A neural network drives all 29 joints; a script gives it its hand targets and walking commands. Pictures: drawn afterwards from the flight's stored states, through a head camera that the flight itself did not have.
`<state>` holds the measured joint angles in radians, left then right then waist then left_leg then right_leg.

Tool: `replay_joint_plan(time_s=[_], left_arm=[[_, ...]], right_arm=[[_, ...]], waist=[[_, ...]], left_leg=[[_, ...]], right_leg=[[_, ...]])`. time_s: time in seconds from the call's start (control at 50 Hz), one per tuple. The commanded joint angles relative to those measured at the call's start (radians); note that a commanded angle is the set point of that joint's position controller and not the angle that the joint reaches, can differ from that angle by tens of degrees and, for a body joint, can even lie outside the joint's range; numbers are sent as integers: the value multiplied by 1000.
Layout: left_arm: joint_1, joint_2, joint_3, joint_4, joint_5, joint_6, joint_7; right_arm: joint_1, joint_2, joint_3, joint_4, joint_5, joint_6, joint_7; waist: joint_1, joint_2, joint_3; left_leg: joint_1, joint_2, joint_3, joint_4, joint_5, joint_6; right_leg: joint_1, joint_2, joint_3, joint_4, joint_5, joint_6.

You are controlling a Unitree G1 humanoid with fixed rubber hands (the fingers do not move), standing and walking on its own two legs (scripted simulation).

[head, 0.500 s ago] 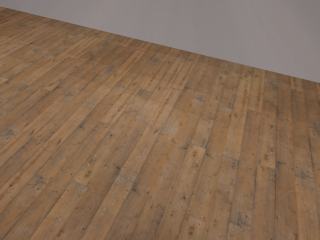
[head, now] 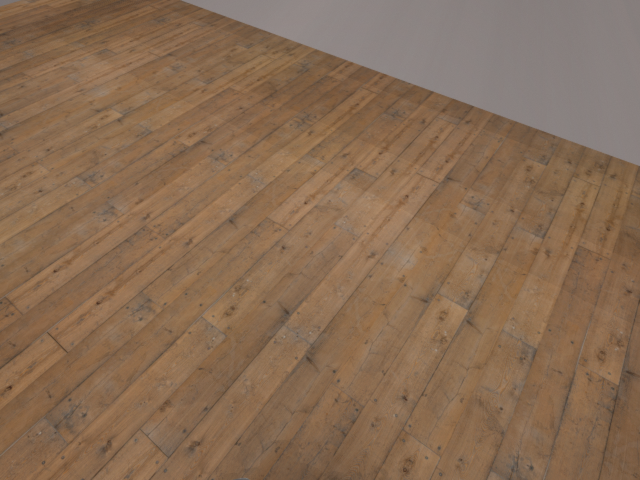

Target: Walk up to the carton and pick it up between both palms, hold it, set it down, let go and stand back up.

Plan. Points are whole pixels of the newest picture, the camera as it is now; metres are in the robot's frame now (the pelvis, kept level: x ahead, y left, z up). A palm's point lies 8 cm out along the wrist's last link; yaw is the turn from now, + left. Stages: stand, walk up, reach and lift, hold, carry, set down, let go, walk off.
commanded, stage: walk up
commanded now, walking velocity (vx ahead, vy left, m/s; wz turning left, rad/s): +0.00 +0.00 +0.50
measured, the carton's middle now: out of the picture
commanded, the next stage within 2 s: none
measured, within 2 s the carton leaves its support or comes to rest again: neither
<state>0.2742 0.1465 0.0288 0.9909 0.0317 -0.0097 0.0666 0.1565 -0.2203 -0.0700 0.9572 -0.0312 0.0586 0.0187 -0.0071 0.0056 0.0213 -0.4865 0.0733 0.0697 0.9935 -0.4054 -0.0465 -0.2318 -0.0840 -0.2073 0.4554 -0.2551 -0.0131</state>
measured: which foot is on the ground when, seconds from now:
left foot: up 0.00-0.12, down 0.14-0.80, up 0.82-1.00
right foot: down 0.00-0.14, up 0.16-0.78, down 0.80-1.00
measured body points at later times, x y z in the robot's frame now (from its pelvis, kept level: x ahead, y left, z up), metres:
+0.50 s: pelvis +0.01 +0.06 +0.01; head +0.07 +0.10 +0.45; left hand +0.04 +0.33 -0.15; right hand +0.09 -0.18 -0.13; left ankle -0.01 +0.12 -0.74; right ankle +0.05 -0.11 -0.66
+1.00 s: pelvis +0.05 -0.02 +0.01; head +0.11 -0.05 +0.45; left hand -0.01 +0.23 -0.11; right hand +0.22 -0.24 -0.16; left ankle -0.07 +0.12 -0.64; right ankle +0.07 -0.09 -0.74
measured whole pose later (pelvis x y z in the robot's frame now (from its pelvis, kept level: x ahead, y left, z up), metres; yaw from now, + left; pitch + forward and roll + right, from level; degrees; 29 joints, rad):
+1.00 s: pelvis +0.05 -0.02 +0.01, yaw +31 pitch +1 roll +4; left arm 0.22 0.16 0.05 0.93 0.02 -0.01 0.04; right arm 0.23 -0.30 -0.11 1.01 -0.01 0.06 0.00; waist -0.03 0.04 0.04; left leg -0.49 -0.03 -0.07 1.12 -0.42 -0.07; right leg -0.18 -0.05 -0.10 0.44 -0.28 -0.05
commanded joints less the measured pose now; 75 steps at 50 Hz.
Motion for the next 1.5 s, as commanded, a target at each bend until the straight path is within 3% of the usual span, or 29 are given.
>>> replay_joint_plan(time_s=[0.0, 0.04, 0.08, 0.1, 0.12, 0.14, 0.16, 0.18, 0.22, 0.3, 0.42, 0.56, 0.7, 0.72, 0.76, 0.78, 0.8, 0.82, 0.88, 0.94, 1.14, 1.2, 1.3, 1.34, 1.36, 1.38, 1.4, 1.42, 1.48], left_arm=[[71, 211, 59, -42, 8, -7, -13], [68, 230, 64, -42, 7, -1, -20], [59, 219, 52, -45, -6, 3, -27], [46, 163, 37, -65, -13, 3, -35], [33, 110, 18, -96, -6, 15, -34], [-9, 125, 16, -116, -12, 29, -26], [-46, 142, 14, -116, -17, 33, -23], [-81, 142, 19, -98, -21, 38, -31], [-44, 127, 31, -66, -38, 44, -51], [-76, 125, 42, -85, -25, 37, -55], [-125, 133, 46, -117, -30, 46, -40], [-199, 130, 46, -144, -37, 36, -32], [-90, 132, 55, -122, -52, 6, -20], [-47, 142, 58, -110, -49, -4, -15], [-9, 271, 91, -114, -25, -16, -9], [-31, 283, 95, -115, -16, -9, -5], [-78, 268, 97, -117, -10, -4, -5], [-95, 233, 91, -136, -7, -3, -13], [-117, 142, 51, -142, 2, -12, -16], [-41, 165, 54, -110, -20, -29, -18], [140, 176, 72, -81, 5, -30, -14], [121, 204, 73, -102, 7, -23, -18], [102, 238, 83, -102, 6, -2, -31], [59, 268, 86, -104, -1, 10, -34], [61, 251, 75, -102, -5, 12, -38], [55, 193, 62, -143, -9, 6, -43], [32, 150, 51, -167, -13, 18, -40], [-12, 157, 49, -187, -18, 33, -33], [-28, 177, 67, -166, -18, 46, -56]], right_arm=[[-10, -15, 0, -81, 16, -18, 14], [34, -25, -5, -65, 15, -29, 9], [115, -77, -23, -27, 11, -55, -4], [152, -159, -43, -31, 5, -71, -9], [179, -225, -56, -33, 1, -72, -19], [226, -226, -61, -14, 8, -68, -28], [210, -208, -57, -16, 19, -64, -30], [160, -165, -40, -27, 28, -61, -30], [80, -137, -20, -43, 34, -63, -40], [141, -132, -26, -15, 29, -81, -32], [191, -120, -22, -5, 26, -85, -35], [203, -152, -24, -4, 19, -70, -38], [90, -179, -42, -22, 33, -43, -36], [84, -177, -44, -24, 41, -38, -37], [143, -85, -27, -26, 44, -41, -44], [178, -112, -39, 2, 21, -39, -53], [200, -126, -37, 9, 13, -33, -51], [166, -131, -30, 10, 8, -30, -48], [141, -112, -44, 33, 18, -12, -21], [164, -93, -44, 35, 25, 2, -16], [18, -71, -28, -19, 23, 17, -4], [-46, -31, 24, -37, 9, 8, -7], [-31, -47, 28, -59, 13, -16, 0], [37, -59, 22, -46, 19, -32, 4], [81, -109, 7, -43, 15, -50, 1], [132, -216, -44, -46, 5, -68, -11], [169, -259, -52, -29, 3, -69, -22], [189, -256, -57, -16, 24, -62, -29], [54, -164, -33, -67, 26, -54, -36]], waist=[[35, -182, -42], [20, -149, -63], [-32, 31, -90], [-51, 278, -96], [-46, 368, -66], [-65, 312, -51], [-67, 280, -14], [-56, 173, 32], [-2, 116, 1], [-25, 57, -80], [-54, 144, -62], [-61, 119, -43], [12, 130, -56], [30, 98, -55], [21, -253, -118], [-9, -177, -102], [-26, -197, -91], [-17, -164, -58], [-39, -146, 39], [-47, -167, 0], [12, -174, -4], [43, -145, 25], [34, -152, -43], [-12, -106, -57], [-37, 24, -83], [-72, 299, -113], [-69, 311, -94], [-88, 301, -50], [-24, 86, 29]], left_leg=[[46, -1, 66, -259, -61, 10], [131, -15, 89, -403, -3, 28], [330, 17, 28, -640, 306, 43], [475, 199, -260, -686, 537, 99], [527, 355, -463, -637, 863, 175], [450, 383, -495, -643, 852, 260], [395, 354, -460, -662, 774, 269], [362, 279, -351, -674, 734, 233], [360, 174, -210, -636, 760, 181], [432, 133, -243, -620, 842, 200], [447, 148, -369, -644, 707, 235], [384, 148, -451, -624, 700, 258], [202, 63, -474, -568, 513, 176], [163, 13, -442, -506, 410, 141], [-89, -192, -224, -133, -229, 38], [-70, -129, -201, 5, -260, 7], [-83, -92, -174, 62, -254, -9], [-82, -75, -178, 84, -204, -16], [-28, -90, -156, 151, -18, -20], [-46, -102, -116, 201, 38, -38], [-85, -39, -65, 10, 26, -62], [-22, -15, -26, -104, -16, -17], [117, -23, 25, -290, -44, 32], [252, -16, 11, -499, 148, 64], [395, 44, -72, -608, 358, 86], [561, 256, -365, -639, 722, 150], [545, 378, -512, -636, 927, 226], [420, 395, -557, -679, 842, 307], [379, 198, -298, -683, 697, 205]], right_leg=[[149, -255, 127, -90, 353, -139], [147, -265, 105, -7, 351, -117], [29, -200, 24, 183, 250, -38], [-210, -78, -9, 409, -138, 30], [-391, -9, 52, 542, -375, 69], [-366, -6, 128, 601, -376, 72], [-372, -21, 164, 645, -340, 73], [-382, -24, 189, 647, -270, 73], [-353, -2, 168, 653, -147, 78], [-352, 13, 169, 653, -70, 86], [-388, 14, 202, 538, -58, 103], [-296, 57, 217, 395, -116, 89], [33, 79, 227, 51, -17, 48], [116, 56, 230, -83, 80, 46], [313, -311, 575, -152, 308, -43], [216, -382, 551, -128, 354, -87], [172, -422, 553, -150, 358, -141], [112, -378, 509, -189, 304, -138], [14, -187, 284, -186, 327, -10], [107, -168, 216, -147, 559, 17], [297, -242, 187, -104, 684, -66], [210, -276, 170, -79, 536, -129], [179, -302, 146, -13, 484, -134], [113, -272, 103, 83, 413, -88], [15, -215, 55, 190, 315, -32], [-223, -93, 3, 441, -161, 37], [-317, -24, 74, 576, -394, 68], [-311, -22, 143, 664, -409, 76], [-330, -45, 209, 674, -200, 90]])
